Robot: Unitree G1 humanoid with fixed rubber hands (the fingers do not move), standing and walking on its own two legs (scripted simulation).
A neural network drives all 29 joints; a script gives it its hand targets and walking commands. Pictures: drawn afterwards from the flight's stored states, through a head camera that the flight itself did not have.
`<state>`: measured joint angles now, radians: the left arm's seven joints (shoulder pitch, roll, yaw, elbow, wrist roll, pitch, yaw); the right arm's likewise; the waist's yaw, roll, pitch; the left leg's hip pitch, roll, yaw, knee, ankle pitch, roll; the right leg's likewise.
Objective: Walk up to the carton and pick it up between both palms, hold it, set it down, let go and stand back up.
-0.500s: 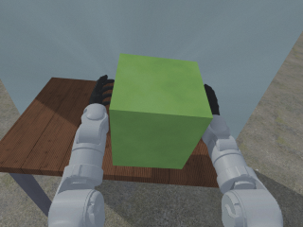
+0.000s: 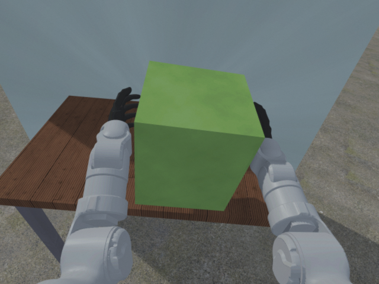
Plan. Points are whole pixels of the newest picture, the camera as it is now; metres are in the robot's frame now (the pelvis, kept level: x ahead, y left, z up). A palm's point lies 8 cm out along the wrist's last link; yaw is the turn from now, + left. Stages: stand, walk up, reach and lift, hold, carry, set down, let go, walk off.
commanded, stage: reach and lift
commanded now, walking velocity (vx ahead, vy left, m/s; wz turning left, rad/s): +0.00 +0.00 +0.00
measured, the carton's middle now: (188, 140) +0.41 +0.00 +0.13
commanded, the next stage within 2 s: hold in 0.98 s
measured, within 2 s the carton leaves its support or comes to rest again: neither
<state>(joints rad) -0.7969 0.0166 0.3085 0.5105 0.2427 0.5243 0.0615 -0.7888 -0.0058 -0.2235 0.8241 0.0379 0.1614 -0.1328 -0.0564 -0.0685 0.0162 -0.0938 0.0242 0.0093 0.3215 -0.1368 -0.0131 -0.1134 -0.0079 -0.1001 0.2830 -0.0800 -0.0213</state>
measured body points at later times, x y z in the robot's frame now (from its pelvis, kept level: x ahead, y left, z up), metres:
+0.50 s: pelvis +0.03 +0.02 +0.00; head -0.01 +0.05 +0.45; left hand +0.42 +0.17 +0.20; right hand +0.40 -0.14 +0.18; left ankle +0.03 +0.13 -0.75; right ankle +0.06 -0.10 -0.75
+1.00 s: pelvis +0.01 -0.01 +0.00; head -0.05 +0.01 +0.45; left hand +0.40 +0.16 +0.23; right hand +0.40 -0.14 +0.21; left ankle +0.03 +0.13 -0.75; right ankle +0.05 -0.10 -0.75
